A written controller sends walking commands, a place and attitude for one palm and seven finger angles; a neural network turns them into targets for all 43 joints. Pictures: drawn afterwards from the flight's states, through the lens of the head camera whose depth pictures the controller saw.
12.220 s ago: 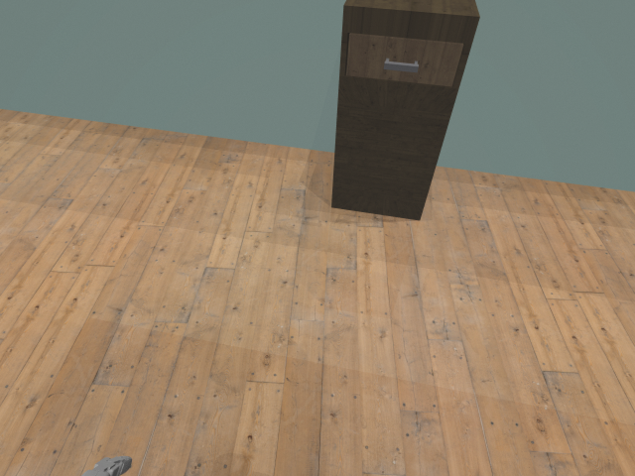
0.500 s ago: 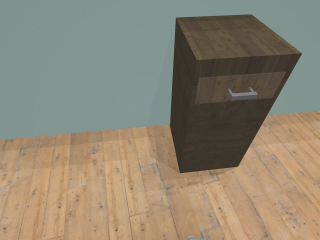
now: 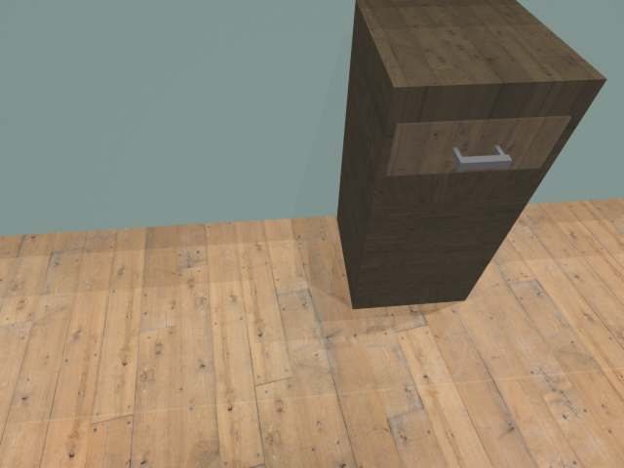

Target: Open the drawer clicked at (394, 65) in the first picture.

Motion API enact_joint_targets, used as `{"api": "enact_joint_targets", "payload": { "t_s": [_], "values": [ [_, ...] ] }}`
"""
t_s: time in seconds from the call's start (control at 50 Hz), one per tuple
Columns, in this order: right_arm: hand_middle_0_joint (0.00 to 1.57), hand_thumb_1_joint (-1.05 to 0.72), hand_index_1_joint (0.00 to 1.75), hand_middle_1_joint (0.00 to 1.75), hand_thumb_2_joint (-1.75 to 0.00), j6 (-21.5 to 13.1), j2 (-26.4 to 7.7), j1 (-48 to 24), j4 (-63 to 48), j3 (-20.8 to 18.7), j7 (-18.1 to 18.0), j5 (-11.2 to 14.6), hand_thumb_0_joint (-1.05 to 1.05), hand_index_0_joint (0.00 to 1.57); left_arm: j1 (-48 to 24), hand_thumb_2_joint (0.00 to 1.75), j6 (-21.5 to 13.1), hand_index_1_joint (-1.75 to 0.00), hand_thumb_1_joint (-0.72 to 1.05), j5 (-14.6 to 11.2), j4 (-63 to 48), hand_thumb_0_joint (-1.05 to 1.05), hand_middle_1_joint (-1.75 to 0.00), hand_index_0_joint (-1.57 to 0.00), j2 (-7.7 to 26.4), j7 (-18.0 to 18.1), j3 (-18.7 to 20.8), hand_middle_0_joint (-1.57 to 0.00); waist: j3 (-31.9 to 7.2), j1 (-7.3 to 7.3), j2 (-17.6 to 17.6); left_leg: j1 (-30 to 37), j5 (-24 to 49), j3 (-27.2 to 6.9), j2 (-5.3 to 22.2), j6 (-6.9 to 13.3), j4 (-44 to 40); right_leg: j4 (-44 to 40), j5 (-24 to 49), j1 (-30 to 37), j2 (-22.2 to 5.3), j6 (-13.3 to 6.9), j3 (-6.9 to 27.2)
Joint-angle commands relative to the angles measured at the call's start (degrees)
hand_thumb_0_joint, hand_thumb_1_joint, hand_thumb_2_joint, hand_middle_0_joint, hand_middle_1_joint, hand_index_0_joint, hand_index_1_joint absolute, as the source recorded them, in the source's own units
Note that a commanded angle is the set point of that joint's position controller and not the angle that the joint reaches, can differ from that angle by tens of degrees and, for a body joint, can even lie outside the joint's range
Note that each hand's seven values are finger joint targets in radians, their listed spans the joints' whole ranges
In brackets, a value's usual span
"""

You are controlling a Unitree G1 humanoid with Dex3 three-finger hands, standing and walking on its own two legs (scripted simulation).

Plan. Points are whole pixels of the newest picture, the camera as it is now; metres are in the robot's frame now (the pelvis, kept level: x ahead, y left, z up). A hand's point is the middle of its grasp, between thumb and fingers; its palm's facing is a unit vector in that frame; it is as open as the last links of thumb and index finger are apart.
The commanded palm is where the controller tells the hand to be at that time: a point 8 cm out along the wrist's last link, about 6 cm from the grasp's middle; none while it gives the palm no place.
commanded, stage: come to a stop and stand still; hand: left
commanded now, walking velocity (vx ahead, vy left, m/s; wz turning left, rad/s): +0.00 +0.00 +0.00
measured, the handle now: (480, 156) +0.75 -0.32 -0.05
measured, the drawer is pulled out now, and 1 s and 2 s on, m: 0.00 0.00 0.00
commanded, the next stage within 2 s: look again from close up in 0.92 s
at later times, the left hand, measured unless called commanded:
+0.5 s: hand out of the picture -0.01 +0.23 -0.17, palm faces +0.03 -0.97 -0.26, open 16.5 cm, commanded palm none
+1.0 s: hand out of the picture +0.03 +0.24 -0.17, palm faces -0.03 -0.96 -0.29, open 16.5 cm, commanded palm none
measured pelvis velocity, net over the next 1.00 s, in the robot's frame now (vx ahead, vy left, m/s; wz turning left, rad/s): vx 0.03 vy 0.02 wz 0.00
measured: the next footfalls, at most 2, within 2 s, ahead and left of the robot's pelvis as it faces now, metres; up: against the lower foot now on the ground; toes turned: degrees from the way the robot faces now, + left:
none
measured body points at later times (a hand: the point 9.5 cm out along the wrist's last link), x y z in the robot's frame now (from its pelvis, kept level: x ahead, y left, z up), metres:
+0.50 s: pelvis +0.02 +0.03 +0.00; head +0.01 +0.03 +0.45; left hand -0.01 +0.28 -0.15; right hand +0.06 -0.21 -0.15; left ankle +0.05 +0.11 -0.74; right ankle +0.02 -0.11 -0.74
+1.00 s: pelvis +0.03 +0.02 +0.00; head +0.03 +0.02 +0.45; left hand +0.03 +0.29 -0.15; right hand +0.09 -0.25 -0.14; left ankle +0.05 +0.11 -0.74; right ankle +0.02 -0.11 -0.74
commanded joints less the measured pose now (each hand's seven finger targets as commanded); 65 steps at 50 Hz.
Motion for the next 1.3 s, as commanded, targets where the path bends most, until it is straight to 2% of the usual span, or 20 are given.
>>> {"api": "enact_joint_targets", "payload": {
  "t_s": [0.0, 0.02, 0.04, 0.06, 0.08, 0.1, 0.14, 0.18, 0.2, 0.22, 0.24, 0.26, 0.36, 0.44, 0.56, 0.72, 0.88, 1.0, 1.18, 1.28],
  "values": [
    [0.20, -0.90, 0.30, 0.30, -0.90, -0.2, -4.7, 4.4, -1.1, -1.2, -0.2, -0.4, 0.00, 0.20, 3.0, 0.30, -0.6, -0.30, -0.50, -0.4, -2.3, 0.00, -0.30, -0.15, 6.4, 0.4, 1.6, -0.15, 1.5, -1.26, -1.7, 1.9, -7.4, -5.8, 4.5, 1.8, -4.6, -9.1, -10.9, -6.9, -5.7, -1.8, 7.3],
    [0.20, -0.90, 0.30, 0.30, -0.90, -1.1, -7.8, -2.8, -4.7, -1.4, 0.5, 0.1, 0.00, 0.20, 7.6, 0.30, -2.0, -0.30, -0.50, 0.2, -0.5, 0.00, -0.30, -0.15, 8.0, 2.1, 0.9, -0.15, -3.0, 1.95, -5.1, 0.2, -6.0, -2.6, 3.7, -0.1, 6.8, -11.0, -1.4, -1.2, -8.1, -0.6, 8.5],
    [0.20, -0.90, 0.30, 0.30, -0.90, -0.8, -5.2, 0.4, -6.6, -1.1, 1.1, 0.0, 0.00, 0.20, 2.3, 0.30, -2.3, -0.30, -0.50, -0.4, -3.8, 0.00, -0.30, -0.15, 10.3, 1.7, 1.1, -0.15, -7.4, -2.09, -7.1, 0.8, -9.3, -2.4, 0.8, -0.1, 8.2, -12.7, -15.4, -2.5, -11.0, -2.8, 13.4],
    [0.20, -0.90, 0.30, 0.30, -0.90, -0.9, -5.3, 1.6, -6.2, -1.0, 1.3, -0.8, 0.00, 0.20, -0.5, 0.30, -2.4, -0.30, -0.50, -0.3, -5.4, 0.00, -0.30, -0.15, 11.1, 1.3, 1.9, -0.15, -8.1, -2.38, -3.0, 2.5, -8.1, -1.7, 0.5, 0.1, 8.2, -12.1, -18.6, -4.8, -12.0, -4.0, 12.9],
    [0.20, -0.90, 0.30, 0.30, -0.90, -1.0, -5.3, 2.8, -6.0, -1.0, 1.1, -0.7, 0.00, 0.20, -1.4, 0.30, -2.5, -0.30, -0.50, -0.4, -5.8, 0.00, -0.30, -0.15, 10.8, 1.4, 2.0, -0.15, -5.9, -3.29, -2.2, 3.5, -7.1, -2.1, 1.4, 0.3, 7.1, -11.0, -19.3, -8.1, -10.9, -4.3, 10.7],
    [0.20, -0.90, 0.30, 0.30, -0.90, -1.2, -5.1, 4.0, -5.7, -1.0, 1.0, -0.5, 0.00, 0.20, -1.1, 0.30, -2.4, -0.30, -0.50, -0.4, -6.0, 0.00, -0.30, -0.15, 10.1, 1.3, 1.7, -0.15, -4.7, -3.62, -0.3, 4.4, -5.3, -2.8, 1.4, 0.4, 4.9, -9.2, -16.5, -9.7, -9.5, -4.2, 8.6],
    [0.20, -0.90, 0.30, 0.30, -0.90, -1.6, -6.5, 4.4, -6.0, -1.0, 0.6, -0.3, 0.00, 0.20, 0.0, 0.30, -2.0, -0.30, -0.50, -0.5, -5.8, 0.00, -0.30, -0.15, 8.5, 1.1, 1.2, -0.15, -0.7, -2.83, 2.2, 0.2, -7.0, -6.5, 3.9, 1.5, -0.6, -5.4, -14.2, -9.0, -5.3, -2.9, 5.7],
    [0.20, -0.90, 0.30, 0.30, -0.90, -1.9, -8.1, 3.3, -6.8, -1.2, 0.4, -0.4, 0.00, 0.20, 1.7, 0.30, -1.5, -0.30, -0.50, -0.4, -5.6, 0.00, -0.30, -0.15, 8.0, 0.9, 1.2, -0.15, 2.2, -1.25, 5.6, -6.0, -12.1, -10.8, 6.1, 2.9, -6.1, -1.9, -10.0, -5.0, -3.3, -1.9, 2.7],
    [0.20, -0.90, 0.30, 0.30, -0.90, -2.1, -8.8, 2.2, -6.9, -1.2, 0.3, -0.3, 0.00, 0.20, 3.0, 0.30, -1.5, -0.30, -0.50, -0.4, -5.1, 0.00, -0.30, -0.15, 8.0, 0.7, 1.1, -0.15, 3.0, -0.29, 5.5, -8.3, -14.3, -11.7, 6.5, 3.3, -7.9, -1.4, -7.4, -2.6, -2.9, -1.7, 2.3],
    [0.20, -0.90, 0.30, 0.30, -0.90, -2.1, -9.4, 1.4, -7.3, -1.3, 0.2, -0.2, 0.00, 0.20, 3.6, 0.30, -1.5, -0.30, -0.50, -0.4, -4.9, 0.00, -0.30, -0.15, 8.5, 0.6, 1.0, -0.15, 4.2, 0.19, 2.5, -10.0, -15.9, -11.5, 6.2, 3.4, -8.6, -1.8, -6.4, -1.4, -3.0, -1.6, 2.4],
    [0.20, -0.90, 0.30, 0.30, -0.90, -2.2, -10.0, 1.1, -7.5, -1.4, 0.2, -0.1, 0.00, 0.20, 3.9, 0.30, -1.5, -0.30, -0.50, -0.4, -4.8, 0.00, -0.30, -0.15, 8.7, 0.5, 0.8, -0.15, 4.4, 0.26, 0.2, -9.9, -16.1, -11.1, 5.8, 3.3, -8.7, -2.4, -6.5, -1.5, -3.3, -1.7, 3.2],
    [0.20, -0.90, 0.30, 0.30, -0.90, -2.3, -10.5, 1.2, -7.6, -1.4, 0.2, -0.1, 0.00, 0.20, 3.3, 0.30, -1.5, -0.30, -0.50, -0.4, -4.8, 0.00, -0.30, -0.15, 9.3, 0.3, 0.8, -0.15, 4.8, 0.10, 0.8, -9.4, -15.4, -11.0, 5.6, 3.4, -9.1, -2.5, -6.2, -1.9, -3.5, -1.8, 3.2],
    [0.20, -0.90, 0.30, 0.30, -0.90, -2.6, -11.9, 0.7, -7.1, -1.6, 0.1, -0.1, 0.00, 0.20, 3.6, 0.30, -1.5, -0.30, -0.50, -0.4, -5.1, 0.00, -0.30, -0.15, 10.6, 0.2, 1.0, -0.15, 2.2, 0.03, 1.2, -5.8, -13.7, -10.4, 5.6, 3.5, -9.7, -3.6, -3.6, -0.7, -4.3, -1.6, 3.4],
    [0.20, -0.90, 0.30, 0.30, -0.90, -2.8, -12.9, -0.5, -6.8, -1.7, 0.1, -0.1, 0.00, 0.20, 2.7, 0.30, -1.7, -0.30, -0.50, -0.4, -5.4, 0.00, -0.30, -0.15, 11.7, 0.0, 1.1, -0.15, -0.1, -0.27, -0.3, -2.1, -10.4, -9.4, 5.6, 3.4, -8.7, -4.7, -1.9, -0.7, -5.0, -1.5, 4.0],
    [0.20, -0.90, 0.30, 0.30, -0.90, -3.2, -14.1, -2.0, -6.4, -1.8, 0.1, 0.0, 0.00, 0.20, 1.0, 0.30, -2.0, -0.30, -0.50, -0.4, -5.5, 0.00, -0.30, -0.15, 13.6, -0.1, 1.6, -0.15, -3.8, -0.48, -0.2, 1.5, -2.0, -8.3, 5.7, 3.3, -6.7, -4.9, 2.4, 1.4, -5.7, -1.5, 4.1],
    [0.20, -0.90, 0.30, 0.30, -0.90, -3.2, -15.4, -4.4, -5.0, -1.4, 0.1, 0.1, 0.00, 0.20, -0.8, 0.30, -1.8, -0.30, -0.50, -0.5, -4.5, 0.00, -0.30, -0.15, 15.5, -0.2, 1.3, -0.15, -3.0, -0.46, -0.2, 2.9, 1.7, -7.4, 5.7, 2.9, -6.2, -5.9, 3.9, 1.8, -6.2, -1.4, 4.7],
    [0.20, -0.90, 0.30, 0.30, -0.90, -2.7, -16.3, -6.1, -4.1, -1.2, 0.3, 0.1, 0.00, 0.20, -2.4, 0.30, -1.6, -0.30, -0.50, -0.5, -4.1, 0.00, -0.30, -0.15, 16.8, -0.4, 1.0, -0.15, -0.9, -0.35, 0.2, 2.6, -1.2, -7.4, 5.8, 2.5, -7.3, -7.4, 1.6, 1.0, -6.4, -1.4, 5.2],
    [0.20, -0.90, 0.30, 0.30, -0.90, -2.8, -17.2, -6.9, -3.7, -1.1, 0.4, 0.0, 0.00, 0.20, -3.4, 0.30, -1.5, -0.30, -0.50, -0.6, -4.1, 0.00, -0.30, -0.15, 17.5, -0.5, 1.0, -0.15, -1.9, -0.24, 0.3, 2.9, -1.9, -7.9, 6.0, 2.4, -8.2, -7.7, 1.2, 1.7, -6.4, -1.4, 5.2],
    [0.20, -0.90, 0.30, 0.30, -0.90, -2.8, -17.7, -7.4, -3.1, -1.0, 0.5, 0.1, 0.00, 0.20, -4.9, 0.30, -1.8, -0.30, -0.50, -0.7, -4.2, 0.00, -0.30, -0.15, 18.7, -0.6, 1.2, -0.15, -4.3, -0.26, -0.8, 5.0, 3.1, -7.3, 6.1, 2.3, -7.2, -7.7, 4.1, 3.1, -6.8, -1.4, 5.3],
    [0.20, -0.90, 0.30, 0.30, -0.90, -2.8, -18.0, -8.0, -2.5, -0.8, 0.5, 0.1, 0.00, 0.20, -5.6, 0.30, -1.7, -0.30, -0.50, -0.8, -4.1, 0.00, -0.30, -0.15, 19.2, -0.6, 1.2, -0.15, -4.1, -0.13, -0.3, 5.3, 4.5, -7.0, 6.1, 2.2, -7.3, -7.9, 5.2, 3.5, -6.9, -1.4, 5.2]
  ]
}}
